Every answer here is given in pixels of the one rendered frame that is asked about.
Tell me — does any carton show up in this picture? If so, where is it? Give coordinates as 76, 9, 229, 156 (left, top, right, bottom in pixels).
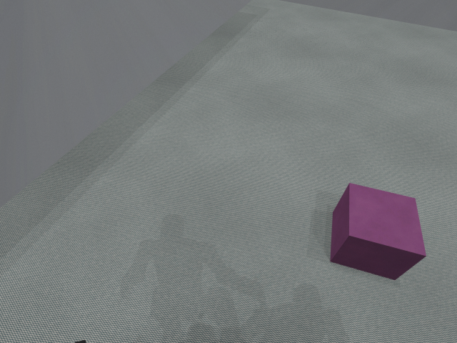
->
330, 183, 426, 280

